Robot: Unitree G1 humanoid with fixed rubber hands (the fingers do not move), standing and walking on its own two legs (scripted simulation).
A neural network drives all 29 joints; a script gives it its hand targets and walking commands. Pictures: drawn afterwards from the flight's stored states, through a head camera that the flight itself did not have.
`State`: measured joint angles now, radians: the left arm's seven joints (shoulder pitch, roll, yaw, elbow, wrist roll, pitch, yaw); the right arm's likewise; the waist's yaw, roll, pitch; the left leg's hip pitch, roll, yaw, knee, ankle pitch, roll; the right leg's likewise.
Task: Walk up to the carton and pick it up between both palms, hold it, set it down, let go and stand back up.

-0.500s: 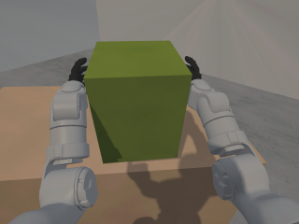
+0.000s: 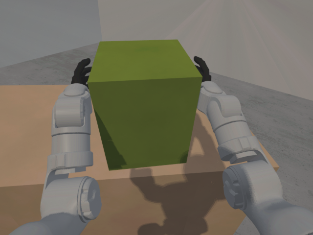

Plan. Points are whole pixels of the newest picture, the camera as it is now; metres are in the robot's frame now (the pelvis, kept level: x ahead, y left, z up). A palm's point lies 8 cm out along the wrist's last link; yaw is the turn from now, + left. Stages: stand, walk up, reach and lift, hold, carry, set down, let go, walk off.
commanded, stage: hold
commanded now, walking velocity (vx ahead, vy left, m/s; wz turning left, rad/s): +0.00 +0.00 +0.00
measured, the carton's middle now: (144, 103) +0.37 +0.00 +0.21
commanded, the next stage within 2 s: none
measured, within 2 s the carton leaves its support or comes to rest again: neither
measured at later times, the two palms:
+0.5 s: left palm (85, 89) +0.36 +0.14 +0.26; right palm (207, 87) +0.36 -0.16 +0.26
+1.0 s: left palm (85, 88) +0.36 +0.14 +0.26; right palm (207, 87) +0.36 -0.16 +0.26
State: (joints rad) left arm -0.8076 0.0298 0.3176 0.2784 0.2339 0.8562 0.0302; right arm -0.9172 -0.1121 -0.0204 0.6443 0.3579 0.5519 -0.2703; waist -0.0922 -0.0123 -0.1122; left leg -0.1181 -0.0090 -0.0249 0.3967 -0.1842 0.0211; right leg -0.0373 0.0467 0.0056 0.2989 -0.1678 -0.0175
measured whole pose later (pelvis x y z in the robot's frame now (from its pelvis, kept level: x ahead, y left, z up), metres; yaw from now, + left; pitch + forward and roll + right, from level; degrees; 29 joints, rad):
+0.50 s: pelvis +0.01 -0.02 +0.00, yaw +0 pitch -7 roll -1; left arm -0.78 0.01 0.35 0.29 0.25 0.85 0.01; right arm -0.89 -0.12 0.02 0.63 0.37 0.58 -0.30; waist -0.09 0.00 -0.12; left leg -0.05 0.00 -0.04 0.38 -0.20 0.00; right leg 0.03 0.06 0.00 0.29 -0.19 -0.04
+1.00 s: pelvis +0.00 -0.02 +0.00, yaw +1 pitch -6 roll -1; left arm -0.81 0.04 0.34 0.33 0.24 0.84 0.00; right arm -0.91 -0.10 -0.02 0.65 0.34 0.57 -0.30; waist -0.09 -0.01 -0.12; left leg -0.09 0.00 -0.05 0.38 -0.18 0.00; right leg -0.01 0.06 -0.01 0.30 -0.18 -0.04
